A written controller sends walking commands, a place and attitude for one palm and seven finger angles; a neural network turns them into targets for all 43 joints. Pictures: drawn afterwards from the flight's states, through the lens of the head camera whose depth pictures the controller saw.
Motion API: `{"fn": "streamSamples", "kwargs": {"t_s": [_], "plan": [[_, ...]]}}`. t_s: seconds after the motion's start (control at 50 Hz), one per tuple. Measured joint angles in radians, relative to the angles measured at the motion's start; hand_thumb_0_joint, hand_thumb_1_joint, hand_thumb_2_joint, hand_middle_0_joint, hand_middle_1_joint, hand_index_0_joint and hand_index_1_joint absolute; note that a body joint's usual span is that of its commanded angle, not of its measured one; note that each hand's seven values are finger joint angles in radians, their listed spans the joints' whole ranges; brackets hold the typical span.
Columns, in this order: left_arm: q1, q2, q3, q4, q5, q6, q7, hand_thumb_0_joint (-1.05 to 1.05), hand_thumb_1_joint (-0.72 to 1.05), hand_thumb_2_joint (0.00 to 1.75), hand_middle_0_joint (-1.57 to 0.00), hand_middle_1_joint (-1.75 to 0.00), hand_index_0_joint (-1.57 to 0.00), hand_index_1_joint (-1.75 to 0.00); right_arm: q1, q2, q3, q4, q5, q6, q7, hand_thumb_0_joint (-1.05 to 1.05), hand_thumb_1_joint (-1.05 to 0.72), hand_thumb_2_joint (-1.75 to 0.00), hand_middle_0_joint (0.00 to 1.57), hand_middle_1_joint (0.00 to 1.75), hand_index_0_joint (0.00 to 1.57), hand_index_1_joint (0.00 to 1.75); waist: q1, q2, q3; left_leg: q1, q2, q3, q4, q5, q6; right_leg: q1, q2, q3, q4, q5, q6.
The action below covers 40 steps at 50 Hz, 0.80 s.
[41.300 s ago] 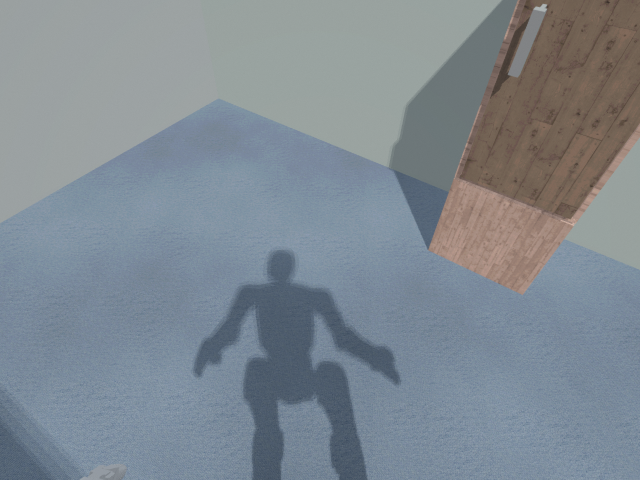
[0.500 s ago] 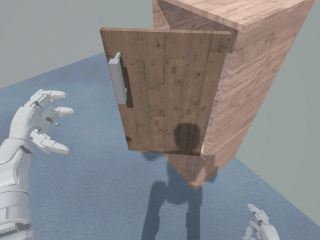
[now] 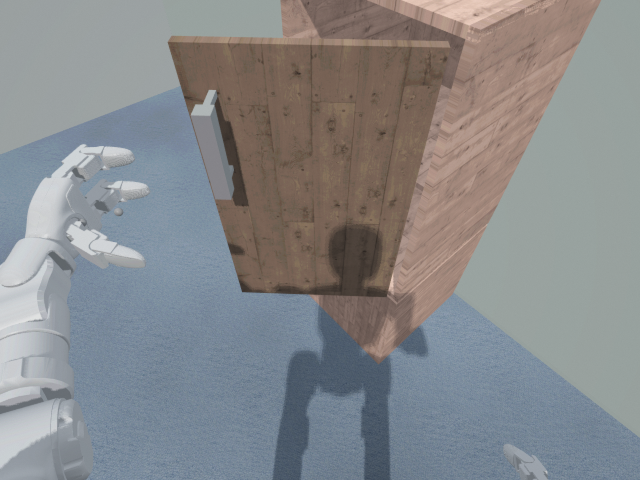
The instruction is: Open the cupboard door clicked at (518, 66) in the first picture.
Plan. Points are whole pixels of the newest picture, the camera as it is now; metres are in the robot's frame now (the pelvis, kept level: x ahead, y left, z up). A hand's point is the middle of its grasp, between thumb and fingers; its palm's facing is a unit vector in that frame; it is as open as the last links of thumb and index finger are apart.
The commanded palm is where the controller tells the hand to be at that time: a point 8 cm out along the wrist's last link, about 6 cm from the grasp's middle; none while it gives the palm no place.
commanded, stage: move the hooked fingers beside the handle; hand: left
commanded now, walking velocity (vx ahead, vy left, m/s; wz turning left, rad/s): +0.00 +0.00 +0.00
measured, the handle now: (218, 146) +0.54 +0.17 +0.12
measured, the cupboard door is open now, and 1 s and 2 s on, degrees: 46 46 46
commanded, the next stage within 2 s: slide the fingers in behind the handle in 1.54 s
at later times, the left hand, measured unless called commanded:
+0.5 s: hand (157, 176) +0.46 +0.23 +0.14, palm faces -0.02 -1.00 -0.01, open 14.0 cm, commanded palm +0.43 +0.28 +0.13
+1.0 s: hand (156, 164) +0.48 +0.24 +0.13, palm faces -0.03 -1.00 +0.01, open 14.0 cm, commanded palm +0.46 +0.29 +0.12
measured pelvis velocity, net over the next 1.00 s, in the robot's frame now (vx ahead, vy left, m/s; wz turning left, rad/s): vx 0.00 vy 0.00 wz -0.03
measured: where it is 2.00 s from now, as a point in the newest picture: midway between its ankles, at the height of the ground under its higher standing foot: outside the picture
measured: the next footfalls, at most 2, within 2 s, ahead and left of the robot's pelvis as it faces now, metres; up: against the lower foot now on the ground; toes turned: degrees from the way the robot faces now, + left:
none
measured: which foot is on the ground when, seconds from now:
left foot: down 0.00-1.00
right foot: down 0.00-1.00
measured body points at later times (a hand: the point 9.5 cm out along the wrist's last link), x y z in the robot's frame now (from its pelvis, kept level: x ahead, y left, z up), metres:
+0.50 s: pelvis +0.00 +0.00 -0.01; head +0.06 +0.00 +0.44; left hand +0.45 +0.28 +0.14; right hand +0.06 -0.27 -0.12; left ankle -0.02 +0.12 -0.73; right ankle +0.03 -0.13 -0.73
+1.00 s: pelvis +0.00 +0.00 -0.01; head +0.09 +0.01 +0.43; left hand +0.48 +0.29 +0.13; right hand +0.01 -0.27 -0.12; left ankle -0.02 +0.12 -0.73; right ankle +0.03 -0.13 -0.73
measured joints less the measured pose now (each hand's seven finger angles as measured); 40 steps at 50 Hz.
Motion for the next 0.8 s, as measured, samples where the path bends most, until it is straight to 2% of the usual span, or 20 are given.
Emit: {"fn": "streamSamples", "kwargs": {"t_s": [0.24,0.4,0.7,0.8], "plan": [[-0.108,0.008,-0.022,0.113,0.029,-0.036,0.029,-0.02,-0.50,0.30,-0.30,-1.20,-0.30,-1.20,0.014,0.003,-0.002,0.005,-0.004,0.042,0.010,0.01,-0.91,-0.90,0.20,0.30,0.21,0.30,-0.014,-0.002,-0.004,-0.039,0.001,-0.001,0.019,-0.007,0.001,-0.036,0.000,0.000,0.013,-0.003,0.001],[-0.217,0.030,-0.023,0.231,0.064,-0.072,0.048,-0.02,-0.50,0.30,-0.30,-1.20,-0.30,-1.20,0.017,0.001,-0.003,0.013,-0.011,0.066,0.015,0.01,-0.91,-0.90,0.20,0.30,0.21,0.30,-0.037,-0.004,-0.002,-0.084,0.004,-0.002,0.040,-0.012,0.000,-0.080,0.003,0.001,0.030,-0.005,-0.001],[-0.333,0.116,0.025,0.370,0.105,-0.105,0.043,-0.02,-0.50,0.30,-0.30,-1.20,-0.30,-1.20,0.061,-0.007,-0.011,0.016,-0.018,0.132,0.027,0.01,-0.91,-0.90,0.20,0.30,0.21,0.30,-0.082,-0.008,-0.005,-0.156,0.016,0.005,0.073,-0.023,-0.001,-0.152,0.014,0.009,0.050,-0.006,-0.002],[-0.376,0.136,0.021,0.401,0.102,-0.115,0.034,-0.02,-0.50,0.30,-0.30,-1.20,-0.30,-1.20,0.073,-0.009,-0.012,0.021,-0.020,0.146,0.029,0.01,-0.91,-0.90,0.20,0.30,0.21,0.30,-0.091,-0.010,-0.007,-0.181,0.017,0.002,0.084,-0.026,0.000,-0.171,0.015,0.006,0.052,-0.004,-0.002]]}}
